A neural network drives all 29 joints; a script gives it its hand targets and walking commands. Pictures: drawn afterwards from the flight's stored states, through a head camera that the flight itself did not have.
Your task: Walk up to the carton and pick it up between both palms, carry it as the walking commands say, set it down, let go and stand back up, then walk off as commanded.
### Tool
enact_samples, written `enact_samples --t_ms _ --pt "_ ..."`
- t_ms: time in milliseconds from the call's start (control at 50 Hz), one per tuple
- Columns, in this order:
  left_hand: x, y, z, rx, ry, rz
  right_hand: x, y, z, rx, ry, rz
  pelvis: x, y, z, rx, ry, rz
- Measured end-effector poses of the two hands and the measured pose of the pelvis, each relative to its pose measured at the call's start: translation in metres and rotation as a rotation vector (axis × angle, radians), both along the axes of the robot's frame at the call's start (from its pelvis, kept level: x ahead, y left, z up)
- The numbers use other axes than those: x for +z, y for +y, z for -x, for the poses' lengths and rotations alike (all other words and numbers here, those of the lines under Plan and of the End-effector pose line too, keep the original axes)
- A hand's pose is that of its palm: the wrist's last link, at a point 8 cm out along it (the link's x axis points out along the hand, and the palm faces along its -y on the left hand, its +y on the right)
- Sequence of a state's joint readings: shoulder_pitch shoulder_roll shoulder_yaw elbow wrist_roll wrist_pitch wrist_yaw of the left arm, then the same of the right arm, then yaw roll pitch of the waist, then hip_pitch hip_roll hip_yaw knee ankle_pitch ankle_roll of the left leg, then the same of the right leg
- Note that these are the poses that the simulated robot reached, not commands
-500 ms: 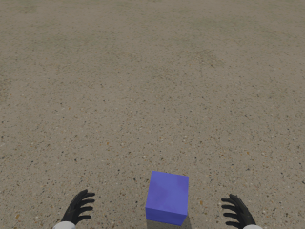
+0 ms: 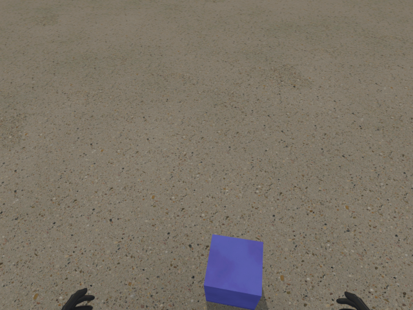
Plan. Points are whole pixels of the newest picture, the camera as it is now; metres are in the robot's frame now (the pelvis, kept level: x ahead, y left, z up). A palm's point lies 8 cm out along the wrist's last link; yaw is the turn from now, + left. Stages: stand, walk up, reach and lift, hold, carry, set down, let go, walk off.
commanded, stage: stand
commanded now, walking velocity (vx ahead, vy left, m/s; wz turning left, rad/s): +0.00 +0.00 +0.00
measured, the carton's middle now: (233, 272) +0.39 -0.07 -0.64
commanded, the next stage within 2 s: walk off in 1.34 s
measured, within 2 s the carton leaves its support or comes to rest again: neither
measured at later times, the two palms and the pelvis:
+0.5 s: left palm out of the picture +0.09 +0.30 -0.09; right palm out of the picture +0.08 -0.30 -0.10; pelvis -0.01 -0.01 +0.00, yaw +0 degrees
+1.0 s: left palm out of the picture +0.07 +0.30 -0.09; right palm out of the picture +0.06 -0.31 -0.10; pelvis -0.02 -0.01 +0.01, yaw +0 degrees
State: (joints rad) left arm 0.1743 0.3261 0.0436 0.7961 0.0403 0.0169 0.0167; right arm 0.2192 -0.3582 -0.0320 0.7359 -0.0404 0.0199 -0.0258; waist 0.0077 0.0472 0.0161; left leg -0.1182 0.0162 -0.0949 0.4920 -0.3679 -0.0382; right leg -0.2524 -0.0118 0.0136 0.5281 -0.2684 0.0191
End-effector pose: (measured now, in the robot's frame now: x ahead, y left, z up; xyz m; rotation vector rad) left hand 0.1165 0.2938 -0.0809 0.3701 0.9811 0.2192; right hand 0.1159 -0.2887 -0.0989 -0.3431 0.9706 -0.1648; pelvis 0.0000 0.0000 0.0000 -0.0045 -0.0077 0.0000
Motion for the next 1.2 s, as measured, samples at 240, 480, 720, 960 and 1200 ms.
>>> enact_samples --t_ms 240,480,720,960,1200 --pt "-0.003 0.0 0.009 0.021 0.022 0.005 -0.001 -0.009 0.01 -0.001 0.035 0.015 0.002 -0.004 0.003 0.005 -0.014 -0.001" --pt "-0.004 0.005 0.028 0.039 0.06 0.002 -0.003 -0.015 0.03 -0.008 0.08 0.021 0.004 -0.006 0.011 0.005 -0.028 -0.003" --pt "-0.006 0.007 0.04 0.047 0.089 0.003 -0.005 -0.02 0.047 -0.018 0.12 0.027 0.006 -0.006 0.017 0.003 -0.035 -0.005" --pt "-0.007 0.01 0.044 0.049 0.107 0.003 -0.005 -0.022 0.054 -0.025 0.141 0.03 0.007 -0.006 0.021 0.001 -0.037 -0.007" --pt "-0.008 0.012 0.046 0.052 0.118 0.003 -0.005 -0.023 0.056 -0.03 0.15 0.032 0.007 -0.005 0.022 -0.001 -0.037 -0.008"
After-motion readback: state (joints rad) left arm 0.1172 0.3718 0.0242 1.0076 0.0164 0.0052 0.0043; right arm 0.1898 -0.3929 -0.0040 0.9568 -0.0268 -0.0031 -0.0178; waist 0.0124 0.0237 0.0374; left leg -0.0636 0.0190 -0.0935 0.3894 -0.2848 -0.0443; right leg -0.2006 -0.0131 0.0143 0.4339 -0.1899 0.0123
